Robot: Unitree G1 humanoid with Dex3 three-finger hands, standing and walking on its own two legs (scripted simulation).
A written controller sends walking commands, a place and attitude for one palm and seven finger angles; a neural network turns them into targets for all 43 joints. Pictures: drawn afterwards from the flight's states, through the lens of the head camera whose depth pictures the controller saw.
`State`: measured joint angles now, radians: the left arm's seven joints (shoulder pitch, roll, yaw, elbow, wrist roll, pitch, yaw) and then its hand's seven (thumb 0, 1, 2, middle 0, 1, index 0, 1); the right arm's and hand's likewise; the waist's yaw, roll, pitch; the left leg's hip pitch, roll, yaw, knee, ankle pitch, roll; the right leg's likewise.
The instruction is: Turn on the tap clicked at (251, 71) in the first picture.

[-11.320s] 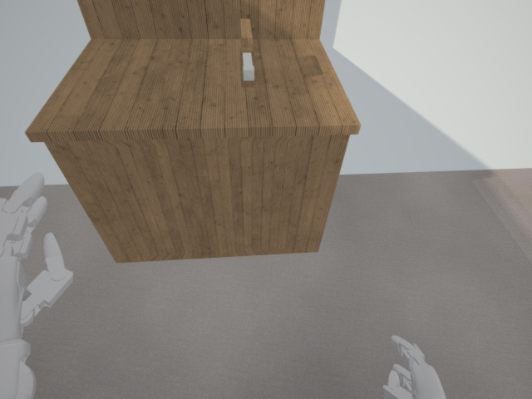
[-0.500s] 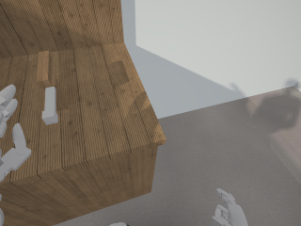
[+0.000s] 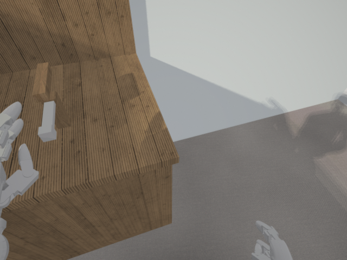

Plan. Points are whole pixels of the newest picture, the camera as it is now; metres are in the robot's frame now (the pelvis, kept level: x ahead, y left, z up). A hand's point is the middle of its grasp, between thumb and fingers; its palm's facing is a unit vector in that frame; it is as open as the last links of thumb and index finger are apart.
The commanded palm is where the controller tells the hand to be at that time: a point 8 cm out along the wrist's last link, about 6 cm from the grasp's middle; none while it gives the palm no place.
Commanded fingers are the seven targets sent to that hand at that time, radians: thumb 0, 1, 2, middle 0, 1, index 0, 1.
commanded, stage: come to a stop and stand still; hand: left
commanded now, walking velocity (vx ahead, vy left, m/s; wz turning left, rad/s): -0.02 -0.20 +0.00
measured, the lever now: (47, 133) +0.36 +0.32 +0.10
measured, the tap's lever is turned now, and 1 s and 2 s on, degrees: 0 0 0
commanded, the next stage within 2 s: look again from close up in 1.86 s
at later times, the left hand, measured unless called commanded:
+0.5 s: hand (36, 173) +0.22 +0.24 +0.17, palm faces +0.40 -0.81 -0.42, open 7.4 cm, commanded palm +0.17 +0.28 +0.19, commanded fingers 0.00 0.90 0.90 -0.20 -0.30 -0.20 -0.30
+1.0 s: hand out of the picture +0.23 +0.35 +0.18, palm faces +0.45 -0.82 -0.35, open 7.4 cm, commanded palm +0.17 +0.36 +0.19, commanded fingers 0.00 0.90 0.90 -0.20 -0.30 -0.20 -0.30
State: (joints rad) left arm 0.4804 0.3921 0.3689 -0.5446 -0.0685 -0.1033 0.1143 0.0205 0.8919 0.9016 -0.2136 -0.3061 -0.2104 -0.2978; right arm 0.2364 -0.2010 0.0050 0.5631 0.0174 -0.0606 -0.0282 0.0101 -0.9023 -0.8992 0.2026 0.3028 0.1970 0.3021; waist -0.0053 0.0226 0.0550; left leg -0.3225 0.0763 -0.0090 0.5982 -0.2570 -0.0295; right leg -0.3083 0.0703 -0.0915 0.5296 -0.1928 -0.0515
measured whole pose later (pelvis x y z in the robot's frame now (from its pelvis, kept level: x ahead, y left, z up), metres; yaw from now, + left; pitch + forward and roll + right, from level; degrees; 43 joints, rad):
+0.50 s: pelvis +0.02 +0.00 +0.01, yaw +2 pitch -1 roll +0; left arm 0.53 0.36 0.31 -0.50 -0.09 -0.10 0.15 0.02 0.89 0.90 -0.22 -0.31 -0.21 -0.30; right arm 0.14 -0.25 -0.01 0.58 0.04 -0.04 -0.06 0.01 -0.90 -0.90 0.20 0.30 0.20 0.30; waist 0.01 0.05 0.05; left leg -0.19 0.04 0.00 0.48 -0.27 -0.02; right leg -0.23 0.06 -0.11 0.42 -0.18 -0.08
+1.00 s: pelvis +0.01 +0.08 +0.01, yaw +0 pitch -2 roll -1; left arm 0.34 0.41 0.42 -0.44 -0.03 -0.26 0.11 0.02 0.89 0.90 -0.22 -0.31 -0.21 -0.30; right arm 0.28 -0.16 0.04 0.59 0.00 -0.16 0.00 0.01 -0.90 -0.90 0.21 0.30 0.20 0.30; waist 0.04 -0.07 0.08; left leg -0.18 -0.06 0.07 0.49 -0.28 0.09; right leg -0.25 -0.02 -0.01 0.46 -0.18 0.01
